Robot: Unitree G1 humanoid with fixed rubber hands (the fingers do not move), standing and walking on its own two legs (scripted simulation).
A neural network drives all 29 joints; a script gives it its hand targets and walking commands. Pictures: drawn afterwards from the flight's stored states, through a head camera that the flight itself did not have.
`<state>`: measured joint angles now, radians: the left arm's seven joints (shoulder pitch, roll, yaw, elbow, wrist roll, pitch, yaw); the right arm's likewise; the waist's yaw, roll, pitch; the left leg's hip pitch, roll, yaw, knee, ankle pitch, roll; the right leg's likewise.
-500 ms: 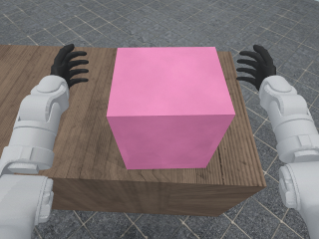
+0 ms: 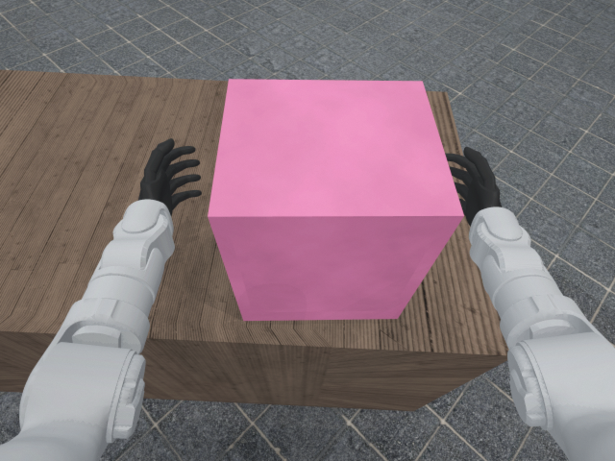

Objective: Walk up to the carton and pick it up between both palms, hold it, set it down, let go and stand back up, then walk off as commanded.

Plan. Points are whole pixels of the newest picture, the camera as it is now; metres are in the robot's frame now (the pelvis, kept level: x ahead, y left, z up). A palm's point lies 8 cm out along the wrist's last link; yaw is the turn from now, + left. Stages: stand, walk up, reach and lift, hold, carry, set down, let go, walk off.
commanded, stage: reach and lift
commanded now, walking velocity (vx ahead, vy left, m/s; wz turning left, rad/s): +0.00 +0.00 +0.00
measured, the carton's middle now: (323, 213) +0.47 +0.01 +0.00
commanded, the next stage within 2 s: none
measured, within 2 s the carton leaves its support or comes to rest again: neither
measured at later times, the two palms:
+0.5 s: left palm (177, 220) +0.43 +0.21 +0.02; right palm (466, 216) +0.45 -0.20 +0.03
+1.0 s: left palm (195, 220) +0.43 +0.19 +0.03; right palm (448, 213) +0.45 -0.17 +0.03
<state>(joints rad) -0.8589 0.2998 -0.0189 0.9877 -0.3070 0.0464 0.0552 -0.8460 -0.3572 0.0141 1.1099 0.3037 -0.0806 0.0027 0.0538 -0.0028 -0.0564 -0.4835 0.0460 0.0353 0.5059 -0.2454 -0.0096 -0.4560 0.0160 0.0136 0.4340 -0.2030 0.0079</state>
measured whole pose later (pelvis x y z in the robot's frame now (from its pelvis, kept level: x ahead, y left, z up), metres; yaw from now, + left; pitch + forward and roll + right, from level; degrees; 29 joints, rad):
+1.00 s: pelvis -0.01 +0.00 -0.01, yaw -1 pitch +22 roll -2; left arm -0.89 0.18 -0.02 1.17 -0.30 -0.23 0.07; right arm -0.92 -0.26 0.00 1.20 0.30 -0.22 -0.04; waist 0.06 0.02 -0.18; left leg -0.73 0.05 0.03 0.61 -0.26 -0.01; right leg -0.70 0.02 0.01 0.53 -0.21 0.01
